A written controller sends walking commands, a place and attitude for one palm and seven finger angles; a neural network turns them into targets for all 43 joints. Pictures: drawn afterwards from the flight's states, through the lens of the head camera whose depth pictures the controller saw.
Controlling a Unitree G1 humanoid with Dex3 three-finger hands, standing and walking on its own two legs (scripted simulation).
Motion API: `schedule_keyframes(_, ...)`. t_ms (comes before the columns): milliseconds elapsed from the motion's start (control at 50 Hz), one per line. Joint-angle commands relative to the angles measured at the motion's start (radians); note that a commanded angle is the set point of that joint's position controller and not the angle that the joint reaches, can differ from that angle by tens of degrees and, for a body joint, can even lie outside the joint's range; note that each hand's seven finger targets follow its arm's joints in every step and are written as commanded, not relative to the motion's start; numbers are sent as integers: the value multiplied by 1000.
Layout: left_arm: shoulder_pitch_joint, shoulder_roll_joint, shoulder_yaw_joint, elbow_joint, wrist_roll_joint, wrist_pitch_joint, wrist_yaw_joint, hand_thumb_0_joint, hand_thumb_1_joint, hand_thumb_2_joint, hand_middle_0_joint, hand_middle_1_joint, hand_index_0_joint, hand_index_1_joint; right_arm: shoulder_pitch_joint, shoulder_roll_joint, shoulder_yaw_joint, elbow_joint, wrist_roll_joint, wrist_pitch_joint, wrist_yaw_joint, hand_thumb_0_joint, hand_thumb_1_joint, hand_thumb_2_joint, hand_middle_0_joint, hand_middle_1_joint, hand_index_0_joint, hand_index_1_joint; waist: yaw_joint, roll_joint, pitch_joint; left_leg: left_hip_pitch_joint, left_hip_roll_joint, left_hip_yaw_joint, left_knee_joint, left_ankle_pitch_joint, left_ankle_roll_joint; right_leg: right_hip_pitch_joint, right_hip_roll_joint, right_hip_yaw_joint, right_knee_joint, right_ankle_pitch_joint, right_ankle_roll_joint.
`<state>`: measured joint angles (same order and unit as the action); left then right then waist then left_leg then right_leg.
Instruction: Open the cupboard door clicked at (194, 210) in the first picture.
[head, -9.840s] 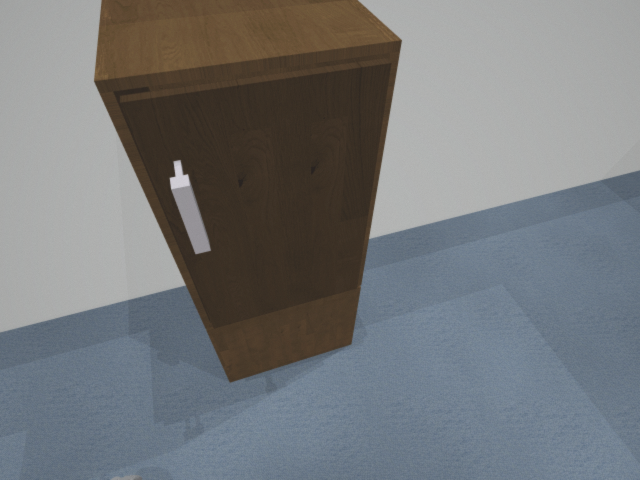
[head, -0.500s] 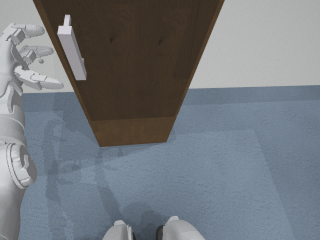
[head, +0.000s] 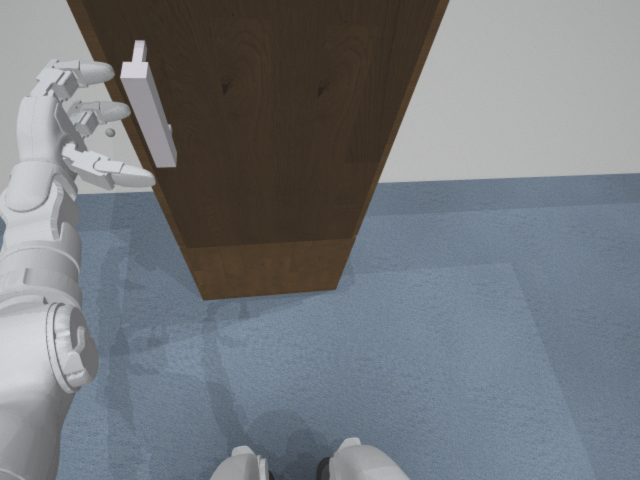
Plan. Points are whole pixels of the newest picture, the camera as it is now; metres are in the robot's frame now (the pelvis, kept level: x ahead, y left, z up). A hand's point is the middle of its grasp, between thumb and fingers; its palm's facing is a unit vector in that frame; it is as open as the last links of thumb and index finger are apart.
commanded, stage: slide the fingers in behind the handle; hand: left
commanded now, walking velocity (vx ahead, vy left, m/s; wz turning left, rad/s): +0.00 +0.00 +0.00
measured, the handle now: (154, 108) +0.55 +0.16 +0.09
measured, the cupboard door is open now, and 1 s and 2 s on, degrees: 0 0 0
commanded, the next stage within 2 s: close the thumb around the handle in 1.14 s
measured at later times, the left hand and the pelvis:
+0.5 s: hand (149, 139) +0.51 +0.17 +0.09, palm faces +0.04 -1.00 +0.02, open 14.1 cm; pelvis -0.01 -0.01 +0.00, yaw +2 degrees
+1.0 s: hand (167, 135) +0.51 +0.14 +0.09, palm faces +0.04 -1.00 -0.01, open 13.9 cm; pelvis -0.01 -0.03 +0.00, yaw +1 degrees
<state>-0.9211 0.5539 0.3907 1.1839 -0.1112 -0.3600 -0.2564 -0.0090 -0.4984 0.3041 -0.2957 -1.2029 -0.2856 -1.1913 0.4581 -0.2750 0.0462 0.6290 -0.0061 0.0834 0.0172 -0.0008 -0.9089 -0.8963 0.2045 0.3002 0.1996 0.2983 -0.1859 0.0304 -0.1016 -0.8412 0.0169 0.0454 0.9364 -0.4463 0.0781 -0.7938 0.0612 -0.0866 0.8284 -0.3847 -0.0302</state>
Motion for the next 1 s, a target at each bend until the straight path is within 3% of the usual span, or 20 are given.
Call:
schedule_keyframes(0,-483,170,-29,-199,-6,-61,-3,0,-500,300,-300,-1200,-300,-1200,159,-192,-78,-41,2,-8,-17,0,-900,-900,200,300,200,300,-16,141,-407,458,29,-146,-95,529,-62,57,15,42,-64,295,4)
schedule_keyframes(80,-490,156,-35,-189,5,-72,18,0,-500,300,-300,-1200,-300,-1200,157,-187,-77,-34,-1,-15,-15,0,-900,-900,200,300,200,300,-15,138,-408,469,28,-156,-91,530,-65,38,12,43,-58,282,2)
schedule_keyframes(100,-511,94,-89,-191,6,-76,18,0,-500,300,-300,-1200,-300,-1200,149,-181,-76,-33,0,-18,-13,0,-900,-900,200,300,200,300,-34,142,-390,477,30,-160,-90,521,-66,11,11,40,-59,272,3)
schedule_keyframes(120,-509,87,-84,-172,4,-76,23,0,-500,300,-300,-1200,-300,-1200,147,-182,-77,-28,-1,-22,-12,0,-900,-900,200,300,200,300,-32,136,-372,467,29,-159,-90,484,-65,-1,11,41,-61,251,2)
schedule_keyframes(160,-542,93,-79,-194,4,-89,31,0,-500,300,-300,-1200,-300,-1200,148,-185,-80,-24,-4,-29,-11,0,-900,-900,200,300,200,300,-31,147,-413,490,27,-168,-86,502,-67,5,9,42,-53,256,2)
schedule_keyframes(260,-585,23,-141,-213,9,-102,37,0,-500,300,-300,-1200,-300,-1200,142,-179,-83,-7,-6,-38,-6,0,-900,-900,200,300,200,300,-45,163,-449,535,33,-186,-71,550,-79,-29,7,38,-43,259,3)
schedule_keyframes(320,-588,34,-135,-164,15,-90,49,0,-500,300,-300,-1200,-300,-1200,138,-184,-80,-4,-4,-42,-7,0,-900,-900,200,300,200,300,-52,127,-405,470,23,-179,-80,434,-66,-22,6,39,-49,222,1)
schedule_keyframes(360,-630,13,-148,-198,15,-94,59,0,-500,300,-300,-1200,-300,-1200,138,-180,-81,0,-7,-47,-7,0,-900,-900,200,300,200,300,-51,172,-441,503,21,-181,-76,471,-68,-24,4,41,-45,237,0)
schedule_keyframes(400,-609,58,-93,-187,4,-92,77,0,-500,300,-300,-1200,-300,-1200,140,-183,-81,-2,-8,-51,-9,0,-900,-900,200,300,200,300,-35,145,-471,489,18,-178,-72,475,-68,9,4,42,-42,252,-2)
schedule_keyframes(420,-623,51,-95,-185,-1,-91,87,0,-500,300,-300,-1200,-300,-1200,137,-180,-78,-2,-8,-53,-8,0,-900,-900,200,300,200,300,-42,152,-465,482,15,-171,-73,465,-67,13,4,43,-44,256,0)
schedule_keyframes(440,-617,98,-45,-186,-3,-97,104,0,-500,300,-300,-1200,-300,-1200,147,-183,-77,0,-12,-56,-8,0,-900,-900,200,300,200,300,-27,142,-478,472,11,-171,-69,488,-65,34,5,44,-36,273,-2)
schedule_keyframes(540,-614,19,-131,-220,41,-131,126,0,-500,300,-300,-1200,-300,-1200,137,-168,-78,-12,-14,-60,6,0,-900,-900,200,300,200,300,-40,152,-468,461,6,-155,-64,484,-59,40,4,50,-36,293,1)
schedule_keyframes(560,-585,44,-106,-202,42,-131,127,0,-500,300,-300,-1200,-300,-1200,140,-173,-79,-9,-13,-59,6,0,-900,-900,200,300,200,300,-30,127,-476,448,8,-154,-65,469,-57,50,5,51,-35,290,2)
schedule_keyframes(580,-588,33,-118,-170,38,-120,125,0,-500,300,-300,-1200,-300,-1200,137,-175,-78,-7,-10,-56,5,0,-900,-900,200,300,200,300,-47,111,-438,423,7,-147,-71,432,-54,48,5,52,-44,281,4)
schedule_keyframes(620,-567,51,-86,-129,22,-98,126,0,-500,300,-300,-1200,-300,-1200,141,-177,-77,-13,-6,-56,2,0,-900,-900,200,300,200,300,-39,66,-416,359,-3,-130,-83,362,-45,94,5,60,-58,268,6)
schedule_keyframes(640,-578,87,-55,-125,16,-92,129,0,-500,300,-300,-1200,-300,-1200,146,-182,-75,-14,-7,-57,-3,0,-900,-900,200,300,200,300,-36,55,-421,336,-7,-126,-84,353,-41,123,3,65,-57,277,6)
schedule_keyframes(720,-579,73,-80,-134,31,-91,123,0,-500,300,-300,-1200,-300,-1200,144,-171,-71,-23,-4,-64,-4,0,-900,-900,200,300,200,300,-35,63,-407,296,-13,-109,-86,326,-36,146,-2,78,-64,286,9)
schedule_keyframes(800,-587,104,-71,-131,37,-98,117,0,-500,300,-300,-1200,-300,-1200,150,-174,-69,-23,-5,-66,-5,0,-900,-900,200,300,200,300,-45,65,-403,265,-16,-98,-80,294,-29,154,-4,95,-70,279,13)
schedule_keyframes(920,-583,102,-70,-154,23,-103,96,0,-500,300,-300,-1200,-300,-1200,151,-174,-72,-24,-2,-70,-6,0,-900,-900,200,300,200,300,-34,102,-447,297,-15,-98,-77,319,-33,167,-4,94,-67,297,10)
schedule_keyframes(980,-561,170,-11,-167,12,-99,95,0,-500,300,-300,-1200,-300,-1200,152,-176,-71,-32,1,-65,-13,0,-900,-900,200,300,200,300,-18,82,-483,275,-17,-87,-78,344,-30,232,-5,104,-65,348,13)
